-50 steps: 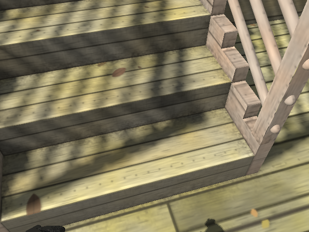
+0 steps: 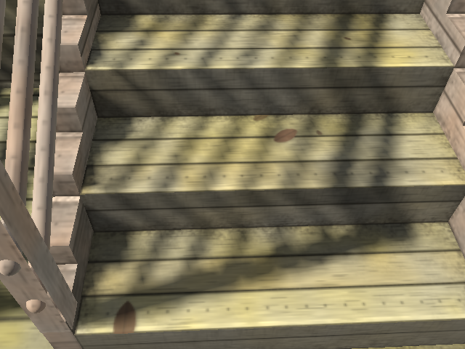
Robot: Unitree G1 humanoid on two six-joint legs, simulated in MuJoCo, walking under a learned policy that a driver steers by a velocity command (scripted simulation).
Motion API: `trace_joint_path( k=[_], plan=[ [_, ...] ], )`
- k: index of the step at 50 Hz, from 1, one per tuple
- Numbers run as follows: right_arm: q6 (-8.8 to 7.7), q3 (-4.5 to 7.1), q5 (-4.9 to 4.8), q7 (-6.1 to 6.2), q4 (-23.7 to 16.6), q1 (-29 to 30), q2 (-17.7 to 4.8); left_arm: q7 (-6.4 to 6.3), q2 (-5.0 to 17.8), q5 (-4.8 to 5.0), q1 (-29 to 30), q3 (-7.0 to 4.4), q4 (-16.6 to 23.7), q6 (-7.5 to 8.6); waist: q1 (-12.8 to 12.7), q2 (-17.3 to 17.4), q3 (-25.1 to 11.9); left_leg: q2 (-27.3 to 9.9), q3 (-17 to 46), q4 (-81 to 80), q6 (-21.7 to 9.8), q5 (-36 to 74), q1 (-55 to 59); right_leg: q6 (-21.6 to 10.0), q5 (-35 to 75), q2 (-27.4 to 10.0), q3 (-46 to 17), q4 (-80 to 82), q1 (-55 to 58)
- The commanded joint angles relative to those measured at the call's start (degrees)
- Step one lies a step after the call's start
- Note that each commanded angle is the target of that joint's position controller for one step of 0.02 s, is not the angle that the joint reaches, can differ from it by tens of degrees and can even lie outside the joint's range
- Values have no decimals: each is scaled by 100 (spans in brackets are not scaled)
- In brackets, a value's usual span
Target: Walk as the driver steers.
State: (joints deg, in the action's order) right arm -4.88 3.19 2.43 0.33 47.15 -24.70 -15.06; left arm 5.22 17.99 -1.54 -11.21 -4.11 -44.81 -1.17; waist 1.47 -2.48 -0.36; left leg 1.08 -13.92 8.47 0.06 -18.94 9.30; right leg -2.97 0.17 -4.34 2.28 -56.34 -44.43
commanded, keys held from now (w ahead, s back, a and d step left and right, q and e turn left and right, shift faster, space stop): w+e+shift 0.24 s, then w+q+shift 0.76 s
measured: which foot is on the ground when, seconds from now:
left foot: down 0.00-0.16, up 0.18-0.62, down 0.64-1.00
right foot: up 0.00-0.14, down 0.16-0.64, up 0.66-0.98, down 1.00-1.00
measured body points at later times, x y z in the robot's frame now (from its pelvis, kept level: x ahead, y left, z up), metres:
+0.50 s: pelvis +0.36 -0.09 +0.00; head +0.37 -0.10 +0.45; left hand +0.42 +0.17 -0.13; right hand +0.48 -0.36 -0.10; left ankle +0.42 +0.02 -0.44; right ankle +0.22 -0.08 -0.73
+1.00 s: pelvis +0.79 -0.15 +0.21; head +0.85 -0.15 +0.65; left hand +1.11 -0.03 +0.23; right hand +0.72 -0.40 +0.08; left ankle +0.61 -0.10 -0.51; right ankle +0.96 -0.28 -0.39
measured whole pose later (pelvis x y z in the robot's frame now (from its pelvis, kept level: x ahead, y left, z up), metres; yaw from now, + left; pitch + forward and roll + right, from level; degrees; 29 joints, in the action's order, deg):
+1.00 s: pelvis +0.79 -0.15 +0.21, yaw +7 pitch +7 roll -3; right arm -6.2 3.5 -1.6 1.0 56.4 -29.9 -12.6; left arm -3.2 -0.8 -1.6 11.9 8.5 -21.5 4.4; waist 3.6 4.5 0.7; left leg 9.0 15.5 29.1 -11.2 3.6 -5.4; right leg -3.4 -26.3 -0.5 0.8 -73.7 -59.7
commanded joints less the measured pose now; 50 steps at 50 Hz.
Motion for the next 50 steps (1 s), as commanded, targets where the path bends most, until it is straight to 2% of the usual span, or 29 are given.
trace_joint_path(
  k=[1, 5, 7, 8, 9, 10, 12, 13, 15, 18, 19, 22, 25, 27, 29, 31, 32, 33, 34, 35, 37, 40, 43, 45, 46, 47, 48, 49, 50],
  plan=[
    [-116, 146, 29, 52, -193, 257, -712, 82, 92, 7, 1236, 93, 740, 154, 47, 623, 1147, -1523, 32, -671, -235, 2081, -460, -295, -20, -66, 346, 770, -363],
    [72, 173, 59, 163, -93, 309, -1070, -102, 300, 47, 799, 87, 754, 122, -390, 911, 206, -1651, -374, 1241, -140, 7773, 233, -841, -1316, 800, 1082, 1452, 1196],
    [303, 184, 164, 232, -236, 557, -1272, -222, 768, 98, -791, -123, 368, 232, -1093, 1091, -573, -1823, -245, 3553, -347, 8288, 22, -1162, -2130, 1111, 879, 1832, 2737],
    [292, 195, 190, 217, -245, 589, -1394, -334, 924, 47, -1799, -258, 55, 296, -1542, 729, -1023, -1587, -140, 5383, -257, 6652, -1259, -1267, -2226, 1128, 318, 2414, 4511],
    [111, -16, -19, -46, -787, 754, -498, -358, 1569, -23, -1292, -432, 125, 193, -765, -1411, -699, -180, -24, 7629, 205, 338, -4841, -2025, -3399, -394, -2877, 3151, 6214],
    [-128, -76, 11, -65, -1046, 1212, -626, -264, 1712, -114, -1270, -475, 335, 162, -874, -521, -1285, 166, 1400, 8625, 50, -534, -5763, -2451, -3401, -928, -4859, 3918, 6563],
    [-275, -145, 28, -45, -1110, 1550, -724, -418, 1414, 10, -1067, -421, 174, 246, -497, 797, -165, -556, 1874, 7163, -5, 416, -5367, -1835, -2182, -740, -3809, 4461, 5031],
    [-184, -178, 42, -40, -1018, 1414, -741, -475, 1103, -48, -808, -309, 207, 318, -309, 886, -99, -763, 1735, 6968, 4, 383, -5061, -1693, -1401, -562, -3036, 4455, 4658],
    [85, -283, 155, -44, -669, 897, -533, -514, 318, -28, -600, -11, 270, 503, -114, 560, -258, -930, 1631, 7115, -43, 600, -4620, -1334, 312, -148, -1964, 4278, 4215],
    [212, -262, 14, -115, -786, 1288, -454, -466, 514, 30, -950, -11, 75, 807, -80, 466, -143, -876, 1267, 7005, -58, 936, -4848, -696, 3033, -73, -1068, 4240, 3847],
    [281, -267, -51, -79, -700, 1397, -178, -479, 628, -48, -1450, -41, -140, 856, -309, -115, -224, -560, 936, 8788, -114, 442, -5572, -726, 3922, -190, -1122, 4032, 4334],
    [208, -347, -291, 236, -1171, 2540, 233, -445, 309, -195, -1900, 152, -466, 842, -452, -249, 463, -133, 1738, 11304, -631, -847, -8377, -526, 2556, -578, -752, 3886, 4697],
    [24, -580, -65, 259, -1716, 3869, 595, -618, -74, -324, -3023, 292, -1181, 858, -703, 199, 775, 180, 1619, 12153, -997, -1632, -10571, 38, 3327, -734, -839, 3682, 6245],
    [0, -780, -123, 166, -2052, 4319, 741, -697, -130, -241, -2863, 366, -1308, 848, -476, 381, 745, 201, 991, 10489, -955, -1711, -9864, 397, 3511, -613, -190, 4540, 5652],
    [244, -747, -156, 46, -1567, 3031, -18, -854, 304, 205, -1338, 414, -729, 875, 452, 729, -324, 560, -211, 7240, -869, -772, -4663, 500, 7779, -136, 739, 4888, 2996],
    [554, -526, -273, 56, -1100, 1212, -315, -944, 1276, 437, -1205, 201, -620, 1121, 1280, -835, -1255, 1003, -435, 7191, -847, -748, -2494, 127, 12830, -1021, 421, 2841, 3033],
    [575, -293, -218, 21, -643, -103, -691, -893, 1544, 510, -748, 30, -375, 1012, 1821, -1129, -1770, 1189, 368, 6374, -1375, -1173, -2167, 72, 13126, -976, 398, 569, 3381],
    [444, -73, -72, -69, -162, -951, -1152, -778, 1252, 407, -192, -27, -167, 933, 2200, 180, -1894, 638, 2484, 4594, -2266, -447, -1505, 196, 7299, -58, 384, -2976, 2370],
    [524, 30, 64, 95, -154, -267, -1440, -441, 457, -70, 183, 157, 521, 979, 1362, 2219, -2074, -480, 6480, 2178, -2997, 1408, -810, 461, -968, 1509, -241, -5400, 85],
    [495, 145, -132, 207, -406, 537, -1244, -283, 131, -391, -31, 330, 926, 1035, 659, 1292, -2047, -670, 8002, 1323, -2798, -258, -1039, 5, -571, 1185, -1098, -5965, -279],
    [371, -62, -119, 164, 180, 410, -242, -288, -569, -371, 357, 533, 1265, 1021, 27, -534, -75, -563, 6972, 904, -1980, -1177, -2783, -143, -482, 920, -1037, -6647, -1085],
    [126, -79, -121, 36, 447, 529, -103, -670, -1268, -386, 602, 812, 1726, 610, -459, -359, 909, -58, 4712, 1378, -1582, 1158, -3624, -124, -2020, 605, -731, -8062, -2640],
    [-212, -127, -85, -143, 783, -185, -141, -913, -1387, -337, 2326, 961, 2573, 541, -61, -28, 1436, 181, 4105, 703, -1216, 2600, -4131, 27, -3429, 355, 38, -7337, -3241],
    [-245, -16, -228, -36, 996, -618, -391, -898, -1376, -349, 2886, 1046, 2993, 586, 51, 237, 1070, 209, 3745, 170, -1262, 2586, -4063, -124, -3692, 154, -111, -5503, -2520],
    [-69, 50, -356, 143, 799, -361, -522, -891, -1311, -275, 2540, 1080, 2930, 507, -190, -273, 300, 274, 3304, -437, -1438, 3672, -4800, -51, -2961, 194, 424, -3395, 78],
    [-89, -13, -628, 241, 528, -274, -273, -894, -1158, 19, 1645, 993, 2531, 607, -502, -219, -591, 418, 3055, 197, -1381, 7715, -5565, 50, -2461, 771, 967, -2186, 3282],
    [-279, 155, -649, 244, 365, -174, -757, -945, -1049, 275, 870, 857, 2529, 606, -953, 296, -1356, 164, 3641, 1178, -1292, 8997, -5703, 90, -1931, 745, 307, -1739, 4992],
    [-443, 506, -426, 126, -81, 912, -1717, -988, -338, 192, -634, 455, 2181, 425, -1935, 706, -2622, -223, 3934, 2708, -1155, 10073, -4533, -87, -2031, 479, -613, -1096, 5582],
    [-547, 595, -363, 13, -389, 1683, -1666, -896, 161, 38, -1981, 143, 1369, 359, -2531, 305, -3121, 190, 3364, 4479, -988, 10197, -3873, -131, -2818, 686, -353, 157, 5708]
  ],
)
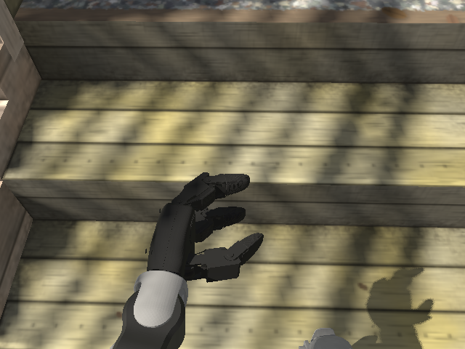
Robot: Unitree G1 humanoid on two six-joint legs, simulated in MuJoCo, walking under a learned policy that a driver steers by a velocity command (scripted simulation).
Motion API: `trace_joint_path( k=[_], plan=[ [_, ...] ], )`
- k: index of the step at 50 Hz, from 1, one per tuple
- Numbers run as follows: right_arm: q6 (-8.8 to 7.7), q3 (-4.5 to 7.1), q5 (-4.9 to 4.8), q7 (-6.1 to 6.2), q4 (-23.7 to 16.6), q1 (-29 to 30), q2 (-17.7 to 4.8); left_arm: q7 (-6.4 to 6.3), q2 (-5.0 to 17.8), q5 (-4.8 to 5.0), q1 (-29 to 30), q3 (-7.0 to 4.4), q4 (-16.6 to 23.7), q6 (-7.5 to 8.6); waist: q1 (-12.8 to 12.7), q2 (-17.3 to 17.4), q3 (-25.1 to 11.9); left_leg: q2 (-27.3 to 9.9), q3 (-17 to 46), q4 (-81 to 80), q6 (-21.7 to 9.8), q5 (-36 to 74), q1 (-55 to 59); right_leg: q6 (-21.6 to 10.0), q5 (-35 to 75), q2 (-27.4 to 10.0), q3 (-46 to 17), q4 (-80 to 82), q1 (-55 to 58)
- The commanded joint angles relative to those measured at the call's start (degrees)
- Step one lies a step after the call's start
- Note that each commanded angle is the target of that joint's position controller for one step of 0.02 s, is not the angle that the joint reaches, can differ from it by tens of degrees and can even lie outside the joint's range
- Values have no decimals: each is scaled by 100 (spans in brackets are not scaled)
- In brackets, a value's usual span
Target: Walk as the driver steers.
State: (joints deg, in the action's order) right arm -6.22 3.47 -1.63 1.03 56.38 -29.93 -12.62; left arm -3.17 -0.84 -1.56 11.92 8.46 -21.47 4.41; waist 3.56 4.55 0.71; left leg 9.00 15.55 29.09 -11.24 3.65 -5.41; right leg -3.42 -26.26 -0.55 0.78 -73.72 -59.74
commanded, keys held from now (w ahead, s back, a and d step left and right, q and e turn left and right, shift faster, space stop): w+q+shift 0.16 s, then w+e+shift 0.38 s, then e+shift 0.46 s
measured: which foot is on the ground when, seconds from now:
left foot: down 0.00-0.00, up 0.02-0.38, down 0.40-0.88, up 0.90-1.00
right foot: down 0.00-0.40, up 0.42-0.82, down 0.84-1.00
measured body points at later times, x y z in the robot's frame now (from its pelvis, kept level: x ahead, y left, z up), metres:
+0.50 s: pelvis +0.40 +0.06 +0.24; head +0.46 +0.06 +0.68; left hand +0.35 +0.32 +0.11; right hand +0.66 -0.08 +0.14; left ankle +0.49 +0.18 -0.42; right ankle +0.28 -0.13 -0.25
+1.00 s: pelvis +0.65 +0.01 +0.39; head +0.66 +0.00 +0.84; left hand +0.75 +0.26 +0.28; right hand +0.86 -0.27 +0.33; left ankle +0.56 +0.20 -0.07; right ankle +0.70 -0.08 -0.26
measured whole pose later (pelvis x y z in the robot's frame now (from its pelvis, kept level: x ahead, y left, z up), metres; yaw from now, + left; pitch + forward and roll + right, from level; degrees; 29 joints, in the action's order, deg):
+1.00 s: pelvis +0.65 +0.01 +0.39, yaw -12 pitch +7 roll +0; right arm -4.1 5.0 3.8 -4.6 40.8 -1.0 -16.1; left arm 4.4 14.9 1.2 -19.6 -1.7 -44.3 1.9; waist -6.5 0.2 -7.9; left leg 3.2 8.6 108.5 -1.1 -10.1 -40.9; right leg -4.2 -25.2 9.7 -3.5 -64.4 -45.5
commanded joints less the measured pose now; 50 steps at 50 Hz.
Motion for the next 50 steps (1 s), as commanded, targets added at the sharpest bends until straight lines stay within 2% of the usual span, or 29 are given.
trace_joint_path(
  k=[1, 3, 6, 11, 13, 16, 19, 20, 21, 22, 23, 24, 25, 26, 27, 28, 30, 33, 34, 35, 38, 40, 42, 43, 44, 45, 46, 48, 50],
  plan=[
    [-654, 335, 238, -301, -1578, 2790, -686, -5, 2328, 11, -4256, -1281, -1397, -49, -2355, -1955, -2491, 304, -160, 5070, 463, 509, -3034, -538, 1101, -727, -1439, 3183, 7234],
    [-453, 246, 308, -334, -2087, 1986, -359, -26, 2044, -64, -2676, -1398, -1199, 43, -1011, -1687, -2407, -104, -655, 8438, 478, -855, -4569, -1577, -238, -2206, -4907, 4556, 6503],
    [97, -110, 619, -263, -2699, 2536, 559, 56, 1141, -30, -2465, -1214, -2360, 401, -288, 90, -432, -603, -550, 9934, 153, -1608, -6092, -861, -1056, -1987, -3273, 4891, 5048],
    [469, -461, 399, 79, -3621, 4067, 902, 283, 1252, -133, -3125, -1108, -3527, 593, -151, -619, 917, -762, -690, 9379, 126, -3537, -7272, -326, 2152, -1720, -242, 6893, 4129],
    [420, -471, 344, 191, -3930, 4662, 730, 274, 1322, 106, -3781, -1027, -3927, 628, -245, -939, 1470, -806, -1116, 9469, 187, -4537, -8521, -542, 4066, -1604, 182, 7275, 4897],
    [297, -494, 155, -200, -3365, 3728, 168, 219, 1583, 499, -3314, -986, -3588, 471, 344, 260, -376, -911, -2964, 4816, 185, -1756, -2237, -727, 6346, -615, 917, 7903, 2646],
    [512, -193, 83, -47, -2660, 807, -21, 345, 3866, 464, -3020, -1892, -2737, 915, 1458, -1931, -2879, -556, -1920, 1843, 261, -624, 448, -55, 11075, -1152, 92, 3860, 5387],
    [432, 133, 449, -46, -2833, 1284, -862, 406, 3252, 302, -3219, -1877, -2699, 858, 1252, -1433, -2987, -836, -672, 1409, 411, -1636, 1334, -28, 6062, -629, -402, 2175, 4482],
    [289, 461, 448, 8, -2546, 1491, -1769, 623, 2174, 427, -3742, -1683, -2148, 712, 597, 1142, -3738, -3139, 2552, 31, -41, -883, 1908, 173, 2079, 476, -1062, -1502, 2772],
    [385, 388, 318, 57, -2750, 1904, -1550, 371, 1808, 272, -3522, -1688, -2017, 440, 462, 766, -2923, -3512, 1604, 166, -1575, 4922, 1083, 653, 691, 726, -966, -4217, 2056],
    [356, 324, 197, 114, -2360, 1993, -1274, 317, 1836, 97, -3288, -1691, -1591, 340, 4, 1, -2825, -3397, 1292, 503, -1390, 2883, 1394, 601, 835, 254, -774, -4538, 950],
    [326, -216, -8, -486, -1886, 2094, -371, 708, 2079, 149, -3953, -1497, -2218, 211, 169, 1288, -2933, -3722, 1828, 267, -1904, 5210, 756, 357, 274, 774, -2038, -5891, 3],
    [202, -284, 184, -634, -1381, 2092, -97, 685, 1974, 164, -3868, -1480, -2161, 64, -182, -214, -2217, -3806, 1019, 487, -1653, 5079, -19, 244, 589, 364, -1812, -5207, -253],
    [171, -358, 459, -646, -1205, 2359, 222, 658, 1375, -51, -3932, -1177, -2144, -37, -634, -729, -1822, -3632, 276, 121, -1160, 3963, -887, 114, 865, -163, -1557, -4304, -14],
    [119, -284, 326, -569, -1126, 2633, 146, 645, 857, -224, -3648, -960, -1841, -84, -992, -704, -1360, -3383, -460, -167, -795, 3246, -1255, -31, 71, -326, -1025, -3778, -62],
    [-43, 9, 487, -250, -740, 2050, -413, 381, 825, -23, -3110, -1051, -1661, -269, -1031, -1094, -1390, -2861, -759, -440, 140, -3141, -1034, -233, 920, -250, -663, -4064, 49],
    [-104, -34, 426, -50, -550, 1751, -495, 284, 540, -60, -2278, -952, -1208, -575, -981, -241, -492, -2964, -1120, -1326, 346, -4044, -1573, -326, 1523, 40, -136, -6022, -1080],
    [-177, -95, 314, -120, -590, 1931, -397, 30, 780, -49, -1320, -920, -354, -951, -1250, 121, 568, -3124, -2009, -2124, 623, -3675, -1894, -153, 564, -84, -366, -6187, -2053],
    [-29, -165, 1113, -537, -376, 2626, -140, 660, 980, 83, -2091, -569, -815, -855, -1795, -103, -28, -2758, -2301, -2170, 404, -3449, -2396, -1191, 1184, -446, -720, -4449, -1438],
    [73, 44, 1152, -603, -744, 3113, -922, 895, 1462, -1, -2087, -835, -810, -810, -1813, -387, -198, -2629, -2758, -2597, 330, -3337, -3023, -1072, 1723, -470, -276, -3453, -454],
    [272, 219, 752, -730, -601, 2323, -1443, 1119, 1851, 154, -1056, -856, -691, -809, -991, 75, -565, -3040, -2934, -2976, -150, -1874, -1164, -619, 123, -306, 415, -2111, -665],
    [43, 377, 677, -623, -800, 2587, -1988, 1097, 1465, 201, -2148, -727, -1014, -875, -1550, 598, -1274, -3020, -3573, -1958, -39, 5144, 51, -472, 824, 44, 724, -1168, 648],
    [-105, 511, 505, -491, -1161, 2470, -2135, 957, 1568, 329, -3082, -797, -1452, -670, -1361, 774, -1806, -3089, -3575, -689, 134, 7002, 1579, -412, 451, 818, 908, 632, 1379],
    [-74, 501, 579, -477, -971, 1847, -1817, 726, 1775, 190, -3240, -1000, -1507, -581, -1214, 693, -1718, -2944, -3488, 496, 316, 6232, 1191, -767, 1235, 1186, 611, 1335, 2055],
    [-31, 346, 931, -533, -1424, 1396, -922, 464, 2519, 91, -3691, -1198, -1542, -450, -707, -1342, -2754, -1979, -3179, 3379, 920, 2333, -961, -2003, 4625, 618, -2262, 1945, 4162],
    [38, 315, 829, -846, -1752, 1151, -574, 357, 3162, -30, -3773, -1350, -1512, -408, -436, -2726, -3249, -779, -1692, 5554, 1372, -2150, -2926, -2457, 4448, -94, -5229, 4331, 5416],
    [226, 396, 565, -840, -1891, 1520, -892, 457, 3646, 35, -3362, -1636, -1424, -318, -735, -2256, -2446, -118, -306, 7498, 1226, -1588, -4175, -1455, 3816, -505, -5061, 4857, 5351],
    [196, 421, 473, -650, -1883, 2688, -1101, 756, 2802, 372, -3521, -1367, -1804, -161, -950, -1962, -1571, 26, -118, 9580, 1100, -1366, -5818, -1372, 3654, -301, -4664, 4061, 4784],
    [86, 48, 487, -297, -2199, 3196, -397, 863, 1657, 334, -3383, -951, -2566, -3, -217, -924, -1031, -230, -378, 9400, 733, -1685, -5870, -1180, 2755, 95, -3792, 3848, 3666]
  ],
)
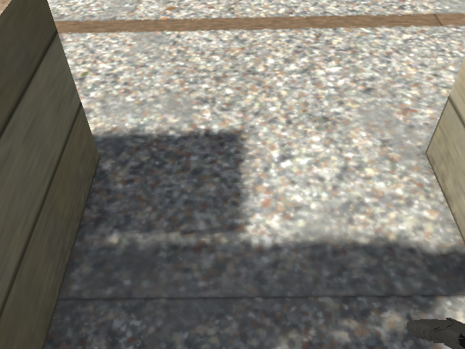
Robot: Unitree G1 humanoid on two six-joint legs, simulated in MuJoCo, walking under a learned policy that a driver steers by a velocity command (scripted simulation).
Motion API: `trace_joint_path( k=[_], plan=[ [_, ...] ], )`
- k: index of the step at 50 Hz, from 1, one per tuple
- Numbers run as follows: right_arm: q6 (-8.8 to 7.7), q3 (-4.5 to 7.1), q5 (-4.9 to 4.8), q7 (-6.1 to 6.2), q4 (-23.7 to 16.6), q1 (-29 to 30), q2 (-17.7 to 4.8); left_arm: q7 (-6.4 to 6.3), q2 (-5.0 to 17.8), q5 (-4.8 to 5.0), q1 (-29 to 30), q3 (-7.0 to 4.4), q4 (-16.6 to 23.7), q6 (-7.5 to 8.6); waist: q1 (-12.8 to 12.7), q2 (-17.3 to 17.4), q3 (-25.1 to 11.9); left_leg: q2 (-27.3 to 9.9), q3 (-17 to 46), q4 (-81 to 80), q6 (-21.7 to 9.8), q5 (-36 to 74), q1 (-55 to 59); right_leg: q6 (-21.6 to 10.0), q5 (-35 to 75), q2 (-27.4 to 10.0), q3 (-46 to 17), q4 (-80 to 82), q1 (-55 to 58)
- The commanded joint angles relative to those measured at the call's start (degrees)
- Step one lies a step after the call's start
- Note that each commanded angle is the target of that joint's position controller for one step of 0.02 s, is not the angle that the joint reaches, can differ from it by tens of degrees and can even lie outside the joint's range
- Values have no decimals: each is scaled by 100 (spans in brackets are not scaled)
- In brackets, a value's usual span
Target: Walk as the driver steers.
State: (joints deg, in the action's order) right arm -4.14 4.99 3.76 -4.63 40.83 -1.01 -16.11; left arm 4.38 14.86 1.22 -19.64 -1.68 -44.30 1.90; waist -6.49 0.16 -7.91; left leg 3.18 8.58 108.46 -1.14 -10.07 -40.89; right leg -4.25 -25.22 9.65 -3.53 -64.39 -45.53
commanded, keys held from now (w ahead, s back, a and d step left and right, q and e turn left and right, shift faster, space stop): e+shift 0.10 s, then q+shift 0.66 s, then e+shift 0.24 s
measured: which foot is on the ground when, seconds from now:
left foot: up 0.00-0.58, down 0.60-1.00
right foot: down 0.00-0.60, up 0.62-1.00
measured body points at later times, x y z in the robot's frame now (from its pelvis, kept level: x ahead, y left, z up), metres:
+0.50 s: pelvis +0.15 +0.07 +0.09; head +0.14 +0.07 +0.54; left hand +0.18 +0.31 -0.05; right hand +0.35 -0.15 +0.02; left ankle +0.23 +0.21 -0.37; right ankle +0.07 -0.07 -0.65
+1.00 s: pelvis +0.28 +0.17 +0.24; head +0.27 +0.19 +0.69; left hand +0.39 +0.46 +0.14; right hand +0.47 -0.03 +0.15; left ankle +0.31 +0.24 -0.48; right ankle +0.40 +0.00 -0.35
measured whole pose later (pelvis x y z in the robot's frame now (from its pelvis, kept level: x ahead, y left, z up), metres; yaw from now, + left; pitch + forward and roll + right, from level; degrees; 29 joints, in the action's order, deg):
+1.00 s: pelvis +0.28 +0.17 +0.24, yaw +10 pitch +3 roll +0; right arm -3.2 -1.7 0.1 1.3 38.8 -11.9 -10.9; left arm -2.2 16.0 0.1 -10.5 -1.7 -40.6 0.3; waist 0.6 -2.5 -4.8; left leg 7.3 0.4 34.2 -5.8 -13.4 -23.9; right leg 5.0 -7.0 -1.5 -9.8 -78.3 -52.5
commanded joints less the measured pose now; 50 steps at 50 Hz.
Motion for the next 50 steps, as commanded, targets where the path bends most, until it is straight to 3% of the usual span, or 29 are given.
trace_joint_path(
  k=[1, 3, 5, 8, 9, 12, 15, 16, 19, 22, 24, 25, 26, 27, 28, 29, 30, 31, 32, 33, 34, 35, 38, 41, 42, 46, 47, 48, 50],
  plan=[
    [-126, -233, -112, 412, -535, 64, 27, 93, -194, -86, 114, 119, -349, 251, 911, -229, -118, 157, 248, 1062, -314, -179, -2284, -1050, 2291, -856, -3050, 3198, 2020],
    [26, -270, -261, 525, -622, 149, -153, -9, -163, -302, 357, 147, -342, 373, 911, 259, 59, -321, -92, 77, -122, -25, -2192, -767, 1888, -764, -2538, 3631, 1609],
    [60, -268, -258, 544, -888, 374, -175, -179, 96, -342, 90, 163, -108, 536, 740, -75, -13, -451, -449, -942, 273, -70, -1581, -793, 2362, -657, -2481, 3959, 1432],
    [157, -415, -355, 501, -847, 332, -73, -339, 528, -584, -1197, 54, -287, 558, 116, -487, -61, -107, -752, 1272, 501, -1035, -2768, -1002, 3841, -1212, -2463, 3719, 2798],
    [183, -437, -381, 562, -865, 351, -180, -352, 618, -554, -1389, 1, -246, 605, 18, -431, 89, -90, -553, 1912, 575, -1564, -3546, -1083, 3886, -1579, -2726, 3576, 3435],
    [273, -623, -282, 631, -939, 390, 91, -347, 76, -467, -1452, 292, -253, 602, 15, -311, 440, -306, -166, 2228, 248, -1543, -4649, -1052, 2777, -1948, -2870, 3443, 4055],
    [200, -633, -74, 466, -748, -59, 78, -422, 262, -376, -988, 341, 85, 591, 223, -420, 576, -436, -684, 2201, 366, -905, -3620, -992, 2408, -1704, -2401, 3783, 3120],
    [178, -606, -196, 503, -864, 78, -36, -435, 336, -307, -810, 356, 339, 600, 255, -426, 638, -515, -640, 1969, 499, -742, -3381, -952, 2608, -1719, -2394, 3741, 2821],
    [227, -649, -139, 431, -1242, 829, -81, -674, 614, -211, -1171, 306, 304, 551, -36, -788, 483, -494, -593, 1374, 457, -1424, -4111, -1044, 3130, -2087, -2550, 3715, 4008],
    [147, -802, -123, 407, -1476, 951, 276, -714, 637, -185, -1821, 198, -203, 441, -187, -1004, 483, -686, -399, 709, 206, -2003, -5215, -1094, 3500, -2662, -2719, 3797, 5370],
    [188, -843, -74, 307, -1451, 870, 384, -736, 775, -310, -1628, 121, -192, 437, -124, -1088, 420, -711, -491, 887, 44, -2264, -4941, -1244, 3915, -2958, -2660, 4220, 5448],
    [252, -937, -60, 127, -1641, 1128, 523, -653, 1139, -213, -885, -41, 2, 436, 308, -328, 681, -975, -782, -1574, -65, -2823, -4069, -1034, 3806, -2883, -2231, 4791, 4984],
    [342, -915, 9, -36, -1738, 1510, 404, -620, 1238, -270, -414, -86, 109, 434, 469, -425, 774, -913, -1192, -2514, -124, -3521, -2649, -848, 3365, -2700, -1835, 5259, 3718],
    [426, -931, -31, -131, -1649, 1378, 456, -570, 1309, -332, -89, -136, 161, 439, 654, -806, 657, -813, -1471, -2693, -174, -3532, -1600, -772, 3087, -2679, -1420, 5728, 3048],
    [420, -949, -170, -249, -1371, 676, 447, -520, 1539, -287, 589, -204, 413, 585, 983, -1206, 605, -603, -1844, -2413, -171, -2665, -350, -839, 5168, -2791, -968, 5832, 2647],
    [278, -822, -335, -273, -1129, 2, 123, -550, 1869, -262, 1159, -333, 600, 718, 1266, -775, 164, -394, -1784, -3327, -252, -1279, 313, -401, 6846, -2414, -321, 5062, 3062],
    [67, -579, -408, -179, -689, -906, -339, -609, 1744, -264, 968, -334, 764, 830, 1215, -464, -635, 201, -1598, -4474, -442, -518, 1495, -79, 8252, -1952, 216, 3737, 3426],
    [-127, -277, -95, 18, -593, -1781, -1233, -659, 974, -92, 883, -236, 1389, 840, 1352, 1822, -1574, -775, 1749, -6358, -1563, 1865, 3676, 659, 4462, -645, -89, 1682, 1443],
    [-5, -93, 205, 37, -617, -2533, -1759, -467, 839, -75, 1002, -242, 1590, 645, 1678, 2566, -2355, -1678, 4829, -7971, -1851, 1097, 4179, 707, 266, 233, -1224, -534, 586],
    [-6, -72, 97, 114, -572, -2745, -1476, -351, 232, -61, 1234, -224, 1629, 491, 1747, 1822, -972, -1649, 4980, -8448, -1181, -1055, 3289, 623, 706, 290, -2167, -2419, -341],
    [77, -111, 19, 153, -518, -2339, -1194, -334, 274, -41, 1514, -177, 1565, 351, 1448, 922, -403, -1313, 4240, -8344, -766, -2881, 2621, 692, 1397, -121, -1782, -3033, -891],
    [49, -228, -255, 133, -533, -1513, -889, -386, 372, -213, 1114, -100, 1348, 290, 826, 707, -178, -998, 3662, -7978, -891, -2896, 2127, 818, 1762, -503, -1237, -3358, -897],
    [-237, -499, -277, 26, -342, -30, -91, -537, 592, -366, 383, -24, 938, 131, -158, 0, 140, -328, 2305, -8237, -995, -2251, -69, 622, 1999, -991, -855, -3376, -139],
    [-369, -490, -186, 240, -257, -137, -180, -583, 657, -333, 1098, 12, 916, -69, 253, -108, -318, -518, 1298, -7923, -804, -797, 593, 1113, 1928, -1303, -606, -2639, -697],
    [-352, -477, -156, 189, -318, -354, -260, -502, 648, -212, 1546, 10, 1021, -74, 494, -206, -257, -759, 1297, -8125, -613, -672, 887, 1244, 1170, -1426, -469, -2616, -862],
    [-525, -536, -321, 32, -620, -551, -287, -408, 778, -227, 1315, -165, 482, 282, 527, 285, -58, -894, 856, -8302, 3, 22, 1279, 1153, 1579, -1378, -735, -2575, -481],
    [-40, -364, -506, 559, -293, -1523, -305, -642, -61, -53, 567, 98, 484, -30, 757, -590, 6, -1148, 1203, -8667, -74, 427, 1971, 771, 1665, -1264, -807, -1757, -652],
    [127, -429, -466, 759, -452, -1510, -314, -736, -124, -57, 1047, 142, 740, -126, 848, -467, 276, -1210, 1168, -8874, -164, 523, 2319, 784, 1981, -1120, -756, -1377, -944],
    [296, -355, -370, 918, -655, -1263, -314, -740, 383, -67, 1129, -89, 931, -248, 857, 433, 332, -1438, 907, -9081, -340, 326, 3040, 918, 2027, -1101, -876, -945, -1213]
  ],
)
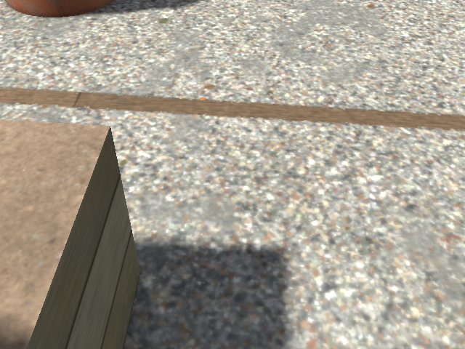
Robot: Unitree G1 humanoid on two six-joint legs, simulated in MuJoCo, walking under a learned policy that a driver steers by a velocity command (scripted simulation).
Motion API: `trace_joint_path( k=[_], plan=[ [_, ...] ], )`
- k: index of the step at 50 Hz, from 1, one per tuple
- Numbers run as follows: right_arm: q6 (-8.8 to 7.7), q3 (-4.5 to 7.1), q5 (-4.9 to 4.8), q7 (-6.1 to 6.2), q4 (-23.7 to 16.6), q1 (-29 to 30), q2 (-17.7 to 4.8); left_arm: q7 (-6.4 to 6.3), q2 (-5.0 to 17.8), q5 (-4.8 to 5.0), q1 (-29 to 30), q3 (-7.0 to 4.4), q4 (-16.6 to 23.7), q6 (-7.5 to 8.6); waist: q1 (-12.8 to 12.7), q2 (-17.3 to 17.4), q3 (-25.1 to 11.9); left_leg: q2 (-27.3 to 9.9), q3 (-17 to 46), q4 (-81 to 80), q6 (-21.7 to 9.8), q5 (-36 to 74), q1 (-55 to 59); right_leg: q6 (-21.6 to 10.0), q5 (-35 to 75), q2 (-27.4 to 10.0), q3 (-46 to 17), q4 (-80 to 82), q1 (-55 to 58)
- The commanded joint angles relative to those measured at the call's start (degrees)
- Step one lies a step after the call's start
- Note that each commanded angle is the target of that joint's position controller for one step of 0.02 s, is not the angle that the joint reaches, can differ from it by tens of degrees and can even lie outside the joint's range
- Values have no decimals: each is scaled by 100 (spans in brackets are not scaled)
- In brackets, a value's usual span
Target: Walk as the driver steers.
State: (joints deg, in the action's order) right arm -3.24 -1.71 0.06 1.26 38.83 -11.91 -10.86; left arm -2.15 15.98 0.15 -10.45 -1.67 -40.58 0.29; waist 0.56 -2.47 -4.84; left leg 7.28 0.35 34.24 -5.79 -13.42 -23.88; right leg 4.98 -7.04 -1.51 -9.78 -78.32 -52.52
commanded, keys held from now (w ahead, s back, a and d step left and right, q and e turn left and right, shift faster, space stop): e+shift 0.42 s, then q+shift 0.08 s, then w+q+shift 0.50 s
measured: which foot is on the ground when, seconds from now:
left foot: down 0.00-0.38, up 0.40-0.86, down 0.88-1.00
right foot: up 0.00-0.36, down 0.38-0.86, up 0.88-1.00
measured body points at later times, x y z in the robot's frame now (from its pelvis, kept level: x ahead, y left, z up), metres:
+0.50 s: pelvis +0.08 -0.07 +0.00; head +0.13 -0.12 +0.45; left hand +0.36 +0.10 -0.06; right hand +0.10 -0.40 -0.11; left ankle +0.09 +0.05 -0.65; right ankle +0.10 -0.20 -0.72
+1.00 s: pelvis +0.28 -0.02 -0.01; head +0.29 +0.03 +0.44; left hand +0.50 +0.16 -0.12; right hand +0.22 -0.29 -0.11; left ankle +0.26 +0.05 -0.72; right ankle +0.19 -0.17 -0.62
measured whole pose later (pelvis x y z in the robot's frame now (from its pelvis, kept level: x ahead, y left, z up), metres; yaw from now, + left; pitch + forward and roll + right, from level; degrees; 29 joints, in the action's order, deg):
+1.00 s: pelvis +0.28 -0.02 -0.01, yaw -6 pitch +4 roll -2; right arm -1.5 4.4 0.1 0.0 43.5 -29.9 -12.1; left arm 2.6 12.1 -4.0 -7.8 -2.6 -40.6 3.8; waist 6.0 -3.4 -4.8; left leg 2.9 0.0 44.0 -5.7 -25.6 -22.0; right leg 0.0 -20.2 -3.1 0.2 -75.5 -32.0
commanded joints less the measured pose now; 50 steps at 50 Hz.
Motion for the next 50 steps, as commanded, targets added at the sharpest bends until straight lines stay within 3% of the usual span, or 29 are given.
trace_joint_path(
  k=[1, 7, 9, 13, 16, 18, 19, 20, 21, 22, 23, 25, 27, 28, 29, 32, 36, 37, 39, 40, 41, 42, 43, 44, 45, 46, 48, 49, 50],
  plan=[
    [260, 365, -12, 368, -546, -83, -858, -50, 511, 42, 193, -192, 614, -113, 168, 825, -21, -1915, 1540, -1714, 108, 688, 1575, 77, 119, -2, -220, 463, -528],
    [323, 495, 39, 323, -776, -19, -802, 67, 562, 2, -129, -388, 742, -337, 142, 965, 559, -2039, 566, -1851, -400, 1145, 2051, 343, -297, -421, 260, 938, -86],
    [363, 543, 107, 275, -709, -2, -896, 142, 225, 20, 194, -250, 875, -317, 307, 1150, 603, -2156, 274, -1817, -498, 1200, 2042, 304, -260, -550, 591, 1467, 228],
    [475, 751, -48, 160, -569, 96, -1207, 365, 91, 120, 340, -167, 926, -199, 383, 1104, 473, -2215, -80, -1339, -753, 1820, 2100, 61, -935, -405, 1208, 2925, 1236],
    [443, 778, -138, 141, -430, 258, -1342, 487, 220, 72, -11, -264, 833, -197, 204, 1215, 309, -2131, -500, -570, -397, 2855, 2051, -135, -365, 29, 1682, 4335, 2198],
    [298, 720, -94, 164, -190, -97, -1199, 379, 723, 132, -531, -521, 780, -164, -150, 712, -74, -1790, -803, 467, 187, 2716, 1498, -515, 540, 290, 1383, 5542, 3848],
    [241, 645, 90, 182, -336, 50, -1019, 289, 1492, 175, -1277, -783, 789, -172, -466, -204, -590, -1405, -965, 1946, 563, 1150, 116, -962, 2575, -600, 102, 5270, 5511],
    [171, 473, 240, 146, -681, 170, -569, 296, 1941, 31, -1107, -811, 1008, -135, -146, -2122, -1126, -534, -684, 3806, 911, -2564, -1775, -2318, 4526, -2052, -2161, 4868, 6596],
    [84, 469, 87, 147, -625, 447, -889, 251, 1358, -208, -978, -702, 1192, -19, -564, -1014, -1853, -639, 624, 4329, 774, -2265, -1794, -2506, 3188, -2038, -2443, 5162, 6359],
    [48, 892, -335, 234, -505, 604, -1728, 372, 929, 355, 107, -532, 1176, -66, -26, -534, -1657, -928, -358, 3570, 939, -2351, -1781, -1822, 1830, -1670, -1608, 5186, 6397],
    [-18, 901, -449, 253, -333, 625, -1553, 302, 723, 330, 325, -427, 1157, -32, 46, -447, -1246, -1030, -382, 3177, 923, -2147, -1724, -1677, 824, -1251, -1146, 5331, 6056],
    [28, 862, -292, 218, -217, 566, -1297, 45, 666, -66, 540, -400, 1224, 43, 115, -834, -712, -868, -619, 3163, 951, -1680, -1003, -1373, 180, -934, -520, 5666, 4820],
    [-121, 768, -382, 1, -38, 169, -1104, 76, 796, 22, -57, -414, 951, 108, 87, -1114, -642, -866, -1010, 2948, 893, -1403, -611, -1568, -2092, -943, -328, 6224, 4385],
    [-190, 466, 530, -353, 248, -482, -579, 217, 610, -261, -519, -418, 898, 368, -310, -1186, 1112, -774, 18, 4084, 773, -1149, -940, -1401, -2866, -1369, -1004, 6826, 2909],
    [-228, 461, 586, -480, 268, -655, -578, 287, 528, -306, -56, -360, 954, 465, 46, -855, 970, -747, 282, 4496, 595, -854, -1485, -1413, -2932, -1689, -1201, 6790, 3006],
    [-300, 393, 218, -590, 200, -498, -767, 254, 205, -364, 524, -158, 1007, 589, 47, -511, 309, -771, 594, 5296, 471, -175, -2578, -1360, -2567, -1883, -663, 6588, 3879],
    [-244, 331, 292, -647, 211, -636, -664, 149, 428, -356, 800, -136, 925, 743, 154, -237, 195, -1127, 74, 3427, 824, 12, -1697, -939, -2332, -1504, 802, 6720, 4017],
    [41, 638, -7, -522, -170, -283, -1250, 270, 1010, -140, 238, -380, 550, 577, -26, -921, -587, -1291, -36, 2481, 618, 644, -1334, -933, -2222, -1257, 1207, 6647, 4646],
    [223, 587, -101, -465, -330, -519, -1034, 325, 741, -161, 336, -341, 403, 486, 136, -1392, -359, -1373, -336, 1631, 378, -109, -406, -873, -2532, -1267, 1660, 6804, 4346],
    [306, 643, -33, -398, -359, -750, -1068, 279, 645, -232, 285, -355, 257, 428, 234, -1427, -128, -1326, -610, 1569, 259, -1038, -98, -906, -3018, -1429, 1666, 6856, 4138],
    [334, 713, 10, -313, -272, -1040, -1070, 231, 525, -270, 298, -336, 143, 355, 407, -1050, 301, -1279, -806, 1223, 154, -1268, 208, -999, -3587, -1536, 1754, 6597, 3801],
    [351, 735, 104, -236, -16, -1500, -925, 187, 409, -225, 599, -312, 103, 260, 731, -336, 788, -1090, -1099, 723, 84, -920, 471, -934, -3843, -1365, 2000, 6021, 3396],
    [370, 740, 150, -198, 492, -2468, -818, 208, 81, -321, 786, -238, 75, 144, 1004, 709, 1035, -772, -1077, 252, -29, -1156, 885, -884, -3298, -819, 2415, 4341, 3104],
    [259, 763, 163, -181, 704, -3176, -846, 245, -489, -408, 1232, -67, 318, 80, 1255, 2083, 1272, -1046, 370, -65, -344, -2184, 1054, -838, -2731, -313, 2348, 1658, 1855],
    [174, 718, -98, -115, 309, -2399, -1132, 331, -1033, -313, 1106, 108, 847, 128, 515, 3449, 1424, -1568, 3397, -1575, -807, -2532, 1230, -589, -2498, 353, 1457, 393, 64],
    [145, 854, -291, -89, 8, -1964, -1405, 390, -810, -427, 958, 65, 975, 281, 310, 3221, 1169, -2038, 5135, -2557, -1197, -3068, 1684, -515, -2227, 291, 1063, -370, -643],
    [34, 977, 29, -102, -95, -1722, -1456, 533, -131, -457, 1217, -112, 881, 638, 312, 1083, 626, -2210, 4583, -2239, -1257, -3058, 1842, -524, -1234, -253, 686, -489, -603],
    [8, 968, 75, -83, -87, -1797, -1426, 515, 38, -447, 1475, -168, 902, 661, 413, 565, 614, -2132, 3974, -2173, -1145, -2875, 1572, -503, -1043, -360, 739, -11, -344],
    [-21, 902, 38, -31, -53, -1822, -1234, 544, 22, -407, 1474, -162, 910, 641, 369, 614, 635, -2002, 3728, -2227, -1113, -2669, 1427, -487, -894, -352, 703, 352, -143]
  ],
)
Velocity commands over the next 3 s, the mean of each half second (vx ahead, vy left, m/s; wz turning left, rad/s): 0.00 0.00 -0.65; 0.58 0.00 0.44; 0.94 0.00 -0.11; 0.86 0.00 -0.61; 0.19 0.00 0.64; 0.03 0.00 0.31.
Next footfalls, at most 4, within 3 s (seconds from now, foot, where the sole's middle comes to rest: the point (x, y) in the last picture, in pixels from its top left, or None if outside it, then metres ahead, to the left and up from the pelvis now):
0.38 right None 0.14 -0.22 -0.76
0.88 left None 0.30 0.04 -0.76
1.38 right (250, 275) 0.79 -0.06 -0.76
1.78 left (231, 166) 1.28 0.00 -0.76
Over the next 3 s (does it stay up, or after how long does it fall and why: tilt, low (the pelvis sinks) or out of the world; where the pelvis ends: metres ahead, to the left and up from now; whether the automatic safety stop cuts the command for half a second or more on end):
stays up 1.42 -0.18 0.00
